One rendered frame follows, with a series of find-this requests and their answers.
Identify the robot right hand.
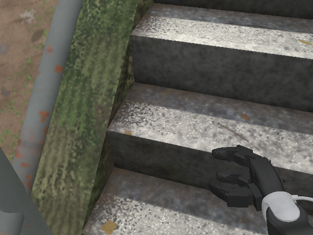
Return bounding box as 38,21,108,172
208,145,286,212

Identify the right robot forearm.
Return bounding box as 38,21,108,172
261,191,313,235

